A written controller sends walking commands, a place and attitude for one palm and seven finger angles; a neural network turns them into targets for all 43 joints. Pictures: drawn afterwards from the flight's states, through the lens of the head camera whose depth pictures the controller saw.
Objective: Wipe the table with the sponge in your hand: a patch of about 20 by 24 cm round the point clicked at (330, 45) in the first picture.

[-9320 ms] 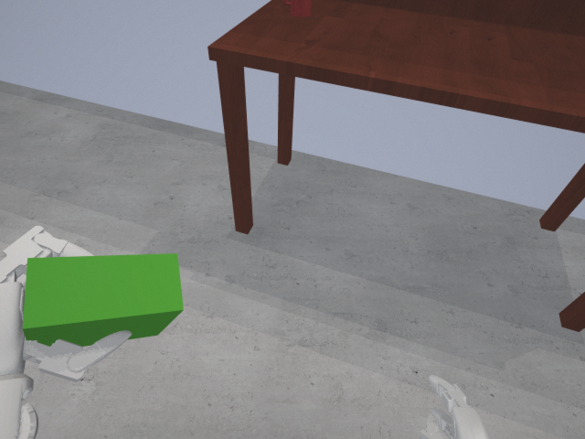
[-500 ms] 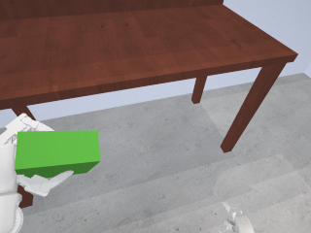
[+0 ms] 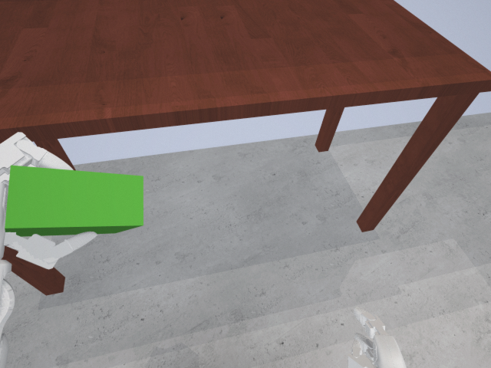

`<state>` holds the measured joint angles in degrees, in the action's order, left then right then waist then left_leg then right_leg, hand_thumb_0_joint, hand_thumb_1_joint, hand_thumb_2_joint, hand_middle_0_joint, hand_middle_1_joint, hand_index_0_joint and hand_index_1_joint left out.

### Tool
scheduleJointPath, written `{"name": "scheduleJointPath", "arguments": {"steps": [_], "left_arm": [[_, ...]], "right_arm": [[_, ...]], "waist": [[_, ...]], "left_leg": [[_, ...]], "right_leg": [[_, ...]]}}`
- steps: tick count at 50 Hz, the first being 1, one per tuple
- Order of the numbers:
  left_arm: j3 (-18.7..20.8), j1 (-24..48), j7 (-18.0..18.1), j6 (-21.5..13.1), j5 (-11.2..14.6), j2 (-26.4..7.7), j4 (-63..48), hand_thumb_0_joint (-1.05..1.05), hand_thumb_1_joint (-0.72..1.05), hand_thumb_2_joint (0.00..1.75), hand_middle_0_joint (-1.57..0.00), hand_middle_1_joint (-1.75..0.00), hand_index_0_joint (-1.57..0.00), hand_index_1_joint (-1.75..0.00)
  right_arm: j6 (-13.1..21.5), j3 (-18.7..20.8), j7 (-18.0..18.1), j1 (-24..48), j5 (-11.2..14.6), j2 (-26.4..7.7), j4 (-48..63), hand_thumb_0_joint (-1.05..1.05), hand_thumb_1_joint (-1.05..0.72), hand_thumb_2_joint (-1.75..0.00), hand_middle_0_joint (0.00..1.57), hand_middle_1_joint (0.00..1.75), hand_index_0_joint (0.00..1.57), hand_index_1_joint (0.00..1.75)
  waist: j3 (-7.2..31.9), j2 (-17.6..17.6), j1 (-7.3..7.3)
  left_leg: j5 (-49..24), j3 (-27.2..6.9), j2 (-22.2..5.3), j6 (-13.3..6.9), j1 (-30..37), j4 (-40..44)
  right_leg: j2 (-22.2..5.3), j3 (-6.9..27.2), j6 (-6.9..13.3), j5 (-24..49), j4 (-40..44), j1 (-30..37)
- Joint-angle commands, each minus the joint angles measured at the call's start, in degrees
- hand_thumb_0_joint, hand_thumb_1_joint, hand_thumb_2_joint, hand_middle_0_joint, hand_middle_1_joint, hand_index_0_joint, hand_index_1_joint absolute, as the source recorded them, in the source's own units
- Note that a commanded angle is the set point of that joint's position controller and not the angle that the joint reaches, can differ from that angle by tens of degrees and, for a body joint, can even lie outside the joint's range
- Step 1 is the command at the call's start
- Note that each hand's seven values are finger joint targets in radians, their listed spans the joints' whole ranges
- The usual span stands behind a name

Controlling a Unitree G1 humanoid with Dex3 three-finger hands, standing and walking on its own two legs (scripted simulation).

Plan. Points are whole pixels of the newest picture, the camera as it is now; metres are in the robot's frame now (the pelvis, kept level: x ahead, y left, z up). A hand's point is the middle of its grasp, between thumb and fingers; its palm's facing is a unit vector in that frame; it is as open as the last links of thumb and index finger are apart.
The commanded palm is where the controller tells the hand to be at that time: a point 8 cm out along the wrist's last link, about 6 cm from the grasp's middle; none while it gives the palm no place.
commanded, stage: look again from close up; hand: left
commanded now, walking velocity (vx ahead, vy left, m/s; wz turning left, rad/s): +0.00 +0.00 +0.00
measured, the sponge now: (93, 207) +0.26 +0.23 +0.15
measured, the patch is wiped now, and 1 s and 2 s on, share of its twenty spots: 0.00 0.00 0.00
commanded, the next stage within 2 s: shuffle to correct the standing spot in 0.18 s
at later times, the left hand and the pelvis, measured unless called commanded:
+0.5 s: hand (74, 193) +0.27 +0.25 +0.17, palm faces +0.38 -0.87 -0.33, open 10.3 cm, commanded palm +0.21 +0.29 +0.18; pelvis +0.04 +0.02 +0.00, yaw -2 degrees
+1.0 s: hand (77, 130) +0.37 +0.30 +0.17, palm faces +0.29 -0.86 -0.42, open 10.3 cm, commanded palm +0.32 +0.35 +0.18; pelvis +0.13 +0.08 -0.01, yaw -6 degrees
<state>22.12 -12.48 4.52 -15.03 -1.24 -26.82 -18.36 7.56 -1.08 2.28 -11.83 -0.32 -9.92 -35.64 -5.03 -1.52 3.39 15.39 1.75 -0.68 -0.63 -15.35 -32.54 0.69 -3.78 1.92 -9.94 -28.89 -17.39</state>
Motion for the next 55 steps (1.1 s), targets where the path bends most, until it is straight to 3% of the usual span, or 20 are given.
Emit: {"name": "scheduleJointPath", "arguments": {"steps": [1,4,8,11,16,25,29,32,34,36,38,40,41,42,43,44,46,50,53,55], "left_arm": [[4.4,-0.8,1.2,-4.4,4.6,-3.6,-11.5,0.0,0.1,1.3,-1.2,-1.6,-1.2,-1.6],[0.3,-8.2,0.8,-3.8,4.4,0.6,-15.2,0.0,0.1,1.3,-1.2,-1.6,-1.2,-1.6],[4.6,-7.5,1.9,-2.3,3.8,-3.5,-13.7,0.0,0.1,1.3,-1.2,-1.6,-1.2,-1.6],[6.6,-1.9,2.0,-2.5,3.5,-5.3,-14.4,0.0,0.1,1.3,-1.2,-1.6,-1.2,-1.6],[2.9,5.2,2.1,-3.3,2.4,-3.6,-18.8,0.0,0.1,1.3,-1.2,-1.6,-1.2,-1.6],[3.7,-5.3,2.1,-2.5,2.9,-2.6,-15.6,0.0,0.1,1.3,-1.2,-1.6,-1.2,-1.6],[7.1,-6.2,2.2,-2.9,3.6,-4.9,-15.1,0.0,0.1,1.3,-1.2,-1.6,-1.2,-1.6],[7.6,-6.3,1.9,-3.3,4.4,-5.3,-19.6,0.0,0.1,1.3,-1.2,-1.6,-1.2,-1.6],[7.5,-4.7,1.5,-3.7,4.4,-6.6,-26.2,0.0,0.1,1.3,-1.2,-1.6,-1.2,-1.6],[5.4,-4.8,1.6,-3.5,3.5,-4.9,-28.1,0.0,0.1,1.3,-1.2,-1.6,-1.2,-1.6],[3.9,-4.6,2.1,-2.3,3.4,-3.4,-28.0,0.0,0.1,1.3,-1.2,-1.6,-1.2,-1.6],[5.0,-4.6,2.7,-1.6,3.3,-4.5,-26.2,0.0,0.1,1.3,-1.2,-1.6,-1.2,-1.6],[6.0,-5.8,3.0,-1.6,3.3,-4.9,-25.0,0.0,0.1,1.3,-1.2,-1.6,-1.2,-1.6],[7.8,-6.8,3.3,-1.4,3.6,-7.4,-24.6,0.0,0.1,1.3,-1.2,-1.6,-1.2,-1.6],[8.6,-5.7,3.3,-2.5,4.8,-7.1,-24.8,0.0,0.1,1.3,-1.2,-1.6,-1.2,-1.6],[10.0,-7.4,3.6,-2.9,4.4,-7.9,-22.3,0.0,0.1,1.3,-1.2,-1.6,-1.2,-1.6],[10.3,-11.4,2.8,-3.9,3.9,-7.4,-23.7,0.0,0.1,1.3,-1.2,-1.6,-1.2,-1.6],[9.6,-7.5,2.0,-4.3,3.6,-7.1,-24.7,0.0,0.1,1.3,-1.2,-1.6,-1.2,-1.6],[8.6,-7.6,2.5,-3.1,3.4,-6.8,-24.9,0.0,0.1,1.3,-1.2,-1.6,-1.2,-1.6],[8.4,-8.2,2.3,-2.9,3.3,-6.7,-26.4,0.0,0.1,1.3,-1.2,-1.6,-1.2,-1.6]], "right_arm": [[5.2,3.2,-1.1,2.8,0.9,-7.8,10.1,0.0,-0.9,-0.9,0.2,0.3,0.2,0.3],[5.6,2.3,-2.4,4.4,1.7,-7.5,11.9,0.0,-0.9,-0.9,0.2,0.3,0.2,0.3],[5.3,2.6,-1.5,3.2,1.6,-8.1,12.5,0.0,-0.9,-0.9,0.2,0.3,0.2,0.3],[5.3,2.3,-0.5,3.3,0.8,-8.0,12.5,0.0,-0.9,-0.9,0.2,0.3,0.2,0.3],[6.4,1.9,-0.2,3.2,-0.1,-8.4,11.7,0.0,-0.9,-0.9,0.2,0.3,0.2,0.3],[4.5,2.4,-1.2,3.3,-0.6,-9.2,12.4,0.0,-0.9,-0.9,0.2,0.3,0.2,0.3],[2.1,3.1,-1.4,3.2,0.2,-9.6,12.7,0.0,-0.9,-0.9,0.2,0.3,0.2,0.3],[1.0,3.3,-1.5,3.2,0.6,-9.9,13.3,0.0,-0.9,-0.9,0.2,0.3,0.2,0.3],[1.6,3.1,-1.7,3.3,0.2,-9.0,14.0,0.0,-0.9,-0.9,0.2,0.3,0.2,0.3],[2.2,3.4,-2.7,1.9,-0.6,-8.6,13.5,0.0,-0.9,-0.9,0.2,0.3,0.2,0.3],[2.6,3.6,-3.1,1.9,-0.1,-9.1,13.6,0.0,-0.9,-0.9,0.2,0.3,0.2,0.3],[2.5,3.4,-3.1,3.6,0.1,-9.8,13.3,0.0,-0.9,-0.9,0.2,0.3,0.2,0.3],[2.2,3.6,-3.2,4.5,0.4,-10.1,13.0,0.0,-0.9,-0.9,0.2,0.3,0.2,0.3],[1.9,4.1,-3.3,4.8,0.7,-9.4,13.2,0.0,-0.9,-0.9,0.2,0.3,0.2,0.3],[2.4,4.9,-3.3,5.2,0.1,-10.9,13.4,0.0,-0.9,-0.9,0.2,0.3,0.2,0.3],[1.5,4.6,-3.5,4.7,-0.7,-10.9,12.6,0.0,-0.9,-0.9,0.2,0.3,0.2,0.3],[-1.1,4.2,-4.6,3.4,-0.1,-9.2,11.4,0.0,-0.9,-0.9,0.2,0.3,0.2,0.3],[-2.1,2.5,-3.8,4.1,0.2,-6.1,10.3,0.0,-0.9,-0.9,0.2,0.3,0.2,0.3],[1.0,3.5,-1.8,4.2,0.1,-5.8,9.8,0.0,-0.9,-0.9,0.2,0.3,0.2,0.3],[2.1,3.9,-0.5,2.8,0.4,-6.4,10.5,0.0,-0.9,-0.9,0.2,0.3,0.2,0.3]], "waist": [[13.1,12.1,-1.02],[8.5,11.0,-0.27],[7.5,-6.0,-0.59],[5.7,-4.4,-1.59],[7.7,8.9,-1.87],[8.1,-1.6,-2.22],[8.2,-3.0,-3.16],[11.4,4.2,-3.89],[11.4,16.9,-4.11],[10.1,13.2,-4.61],[8.9,10.4,-4.32],[10.1,8.1,-2.64],[12.8,4.8,-0.68],[17.8,-8.3,0.17],[16.3,-8.9,-1.13],[11.2,0.0,-1.6],[5.0,2.6,-2.28],[6.1,-5.5,-3.64],[7.9,-3.8,-2.72],[10.2,3.5,-3.34]], "left_leg": [[-1.3,-2.8,-1.7,-0.5,4.5,9.7],[6.1,-5.5,-5.3,-2.0,-6.3,16.8],[9.7,-5.0,-4.7,-1.9,-7.7,15.5],[7.5,-3.8,-2.3,-1.2,-2.6,13.2],[10.2,-2.7,-2.1,-1.6,-0.9,13.9],[4.6,-0.8,0.0,-1.6,-3.9,2.6],[-1.7,0.6,0.3,-0.4,-6.0,-3.6],[-17.0,-3.2,-3.5,-0.9,6.1,3.7],[-38.0,-10.1,-10.0,-0.8,22.1,7.5],[-43.4,-10.1,-11.5,-1.8,28.6,5.3],[-42.3,-4.3,-9.1,-1.7,22.2,3.4],[-42.0,1.3,-6.6,0.4,8.2,-5.4],[-36.0,2.9,-4.7,1.0,-5.1,-18.5],[-19.0,5.5,1.8,2.2,-20.4,-41.6],[13.0,-2.6,3.4,1.1,-28.6,-53.9],[14.5,-12.2,-1.9,0.4,-28.8,-54.4],[11.2,-15.0,-7.3,0.8,-28.3,-49.4],[-1.4,-1.3,-6.8,1.0,-6.9,-21.9],[-6.0,8.0,-0.4,1.0,4.5,-4.6],[-3.5,6.7,0.2,0.6,8.6,2.1]], "right_leg": [[-6.9,12.4,1.4,-4.0,6.9,7.6],[-3.0,7.0,-0.8,-6.0,1.8,12.8],[-2.7,7.4,-1.8,-9.6,5.4,11.6],[-3.7,10.1,-1.1,-14.3,11.2,5.1],[-3.0,9.9,-0.2,-13.4,9.4,7.4],[-6.5,15.4,4.0,-12.0,6.6,7.7],[-10.4,19.6,6.8,1.4,2.2,9.6],[-4.0,9.1,2.7,12.1,-12.5,3.0],[0.4,0.1,-0.9,-9.2,-24.1,-15.0],[0.0,-2.2,-0.1,-17.4,-25.1,-22.5],[0.2,-5.5,0.4,-13.5,-17.5,-15.1],[1.3,-8.3,1.1,-2.8,-4.1,5.6],[-1.3,-4.3,3.7,8.3,-0.8,22.1],[-14.7,17.5,11.7,23.6,-0.4,34.4],[-27.8,37.2,18.1,29.4,4.8,30.0],[-31.3,41.1,17.8,17.6,7.2,21.2],[-27.2,29.5,13.6,11.7,8.1,8.5],[-15.9,3.8,5.5,2.9,8.7,-7.6],[-12.3,2.7,2.6,-2.2,3.6,-3.6],[-9.8,0.8,0.5,-5.1,-7.6,-1.4]]}}
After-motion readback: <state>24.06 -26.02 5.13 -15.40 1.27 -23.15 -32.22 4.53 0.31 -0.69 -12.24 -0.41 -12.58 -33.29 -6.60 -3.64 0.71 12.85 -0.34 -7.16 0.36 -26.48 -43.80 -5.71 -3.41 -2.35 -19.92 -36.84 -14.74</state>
